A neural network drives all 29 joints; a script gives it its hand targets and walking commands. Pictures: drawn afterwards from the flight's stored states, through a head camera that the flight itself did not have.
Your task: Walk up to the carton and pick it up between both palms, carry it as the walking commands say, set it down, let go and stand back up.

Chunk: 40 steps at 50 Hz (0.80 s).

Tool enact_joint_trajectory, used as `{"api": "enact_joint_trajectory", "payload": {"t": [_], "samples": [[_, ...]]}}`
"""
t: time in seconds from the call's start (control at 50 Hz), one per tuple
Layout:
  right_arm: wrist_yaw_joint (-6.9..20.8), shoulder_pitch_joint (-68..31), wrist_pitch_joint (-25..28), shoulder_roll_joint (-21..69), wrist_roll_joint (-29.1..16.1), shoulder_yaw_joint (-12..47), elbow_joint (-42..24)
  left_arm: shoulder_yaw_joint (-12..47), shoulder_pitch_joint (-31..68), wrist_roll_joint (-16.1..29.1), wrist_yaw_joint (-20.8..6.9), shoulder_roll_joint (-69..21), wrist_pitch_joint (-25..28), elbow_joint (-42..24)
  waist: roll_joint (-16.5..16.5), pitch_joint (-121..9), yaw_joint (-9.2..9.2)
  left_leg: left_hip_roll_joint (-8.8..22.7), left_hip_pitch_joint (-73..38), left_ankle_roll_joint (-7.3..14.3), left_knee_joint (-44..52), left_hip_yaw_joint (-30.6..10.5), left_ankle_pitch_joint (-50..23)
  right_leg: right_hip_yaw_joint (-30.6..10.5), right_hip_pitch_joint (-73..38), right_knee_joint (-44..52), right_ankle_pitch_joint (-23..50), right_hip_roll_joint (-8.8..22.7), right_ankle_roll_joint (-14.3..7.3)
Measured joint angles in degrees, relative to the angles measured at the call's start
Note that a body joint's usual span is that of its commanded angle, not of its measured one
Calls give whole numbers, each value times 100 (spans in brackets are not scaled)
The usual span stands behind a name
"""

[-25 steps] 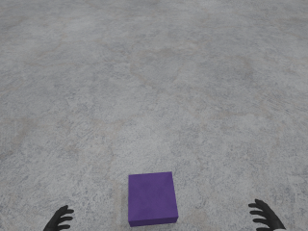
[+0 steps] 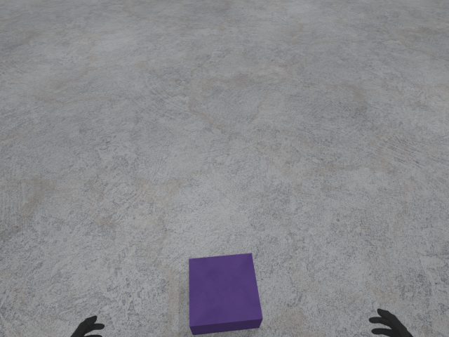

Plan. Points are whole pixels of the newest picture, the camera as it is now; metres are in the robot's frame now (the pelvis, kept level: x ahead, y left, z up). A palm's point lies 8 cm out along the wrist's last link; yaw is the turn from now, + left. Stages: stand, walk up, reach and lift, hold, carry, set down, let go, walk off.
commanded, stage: stand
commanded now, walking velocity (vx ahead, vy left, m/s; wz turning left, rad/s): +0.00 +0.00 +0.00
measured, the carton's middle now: (223, 292) +0.42 +0.02 -0.70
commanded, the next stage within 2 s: none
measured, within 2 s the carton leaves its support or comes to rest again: neither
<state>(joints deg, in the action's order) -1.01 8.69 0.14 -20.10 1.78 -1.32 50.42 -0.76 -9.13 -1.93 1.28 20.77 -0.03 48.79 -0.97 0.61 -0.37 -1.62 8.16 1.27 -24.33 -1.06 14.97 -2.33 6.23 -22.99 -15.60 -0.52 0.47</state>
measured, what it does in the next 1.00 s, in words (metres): stands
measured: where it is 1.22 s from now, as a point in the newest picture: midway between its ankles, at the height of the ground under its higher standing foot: outside the picture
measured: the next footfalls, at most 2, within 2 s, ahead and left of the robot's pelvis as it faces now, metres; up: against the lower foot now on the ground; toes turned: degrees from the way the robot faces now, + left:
none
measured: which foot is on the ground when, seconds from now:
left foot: down 0.00-1.00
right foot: down 0.00-1.00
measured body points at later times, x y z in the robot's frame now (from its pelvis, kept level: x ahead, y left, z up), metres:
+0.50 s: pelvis -0.02 +0.00 +0.00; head -0.02 +0.00 +0.45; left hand +0.09 +0.31 -0.11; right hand +0.09 -0.31 -0.10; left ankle -0.02 +0.10 -0.74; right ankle -0.03 -0.13 -0.74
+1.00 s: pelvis -0.02 +0.00 +0.00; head -0.02 +0.00 +0.45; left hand +0.08 +0.31 -0.11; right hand +0.08 -0.32 -0.11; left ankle -0.02 +0.11 -0.74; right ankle -0.04 -0.13 -0.74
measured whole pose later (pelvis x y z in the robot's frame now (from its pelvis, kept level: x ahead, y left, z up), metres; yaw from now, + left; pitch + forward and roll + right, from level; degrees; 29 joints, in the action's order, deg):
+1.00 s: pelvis -0.02 +0.00 +0.00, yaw +1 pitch -2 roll +0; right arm -0.6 6.5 0.6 -22.1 0.9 -0.5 59.5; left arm -0.2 -7.2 -1.1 0.7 22.3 0.6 58.3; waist -0.6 1.7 -0.2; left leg -1.4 6.8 0.7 -20.1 -2.3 10.9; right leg -1.4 4.6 -18.9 -11.9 -0.4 0.2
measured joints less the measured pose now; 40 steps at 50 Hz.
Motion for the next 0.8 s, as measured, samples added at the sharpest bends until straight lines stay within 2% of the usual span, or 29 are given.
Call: {"api": "enact_joint_trajectory", "payload": {"t": [0.36, 0.8], "samples": [[20, -96, 30, -112, -32, 39, 518, 37, 45, 33, -25, 78, 36, 533, 17, 43, 15, 7, -112, -16, 268, -33, -245, 28, -117, 260, 231, 9, -4], [38, -180, 45, -177, -75, 71, 830, 51, 150, 67, -47, 135, 54, 853, 35, 93, 15, 16, -130, -42, 386, -96, -379, 75, -153, 378, 348, 9, -18]]}}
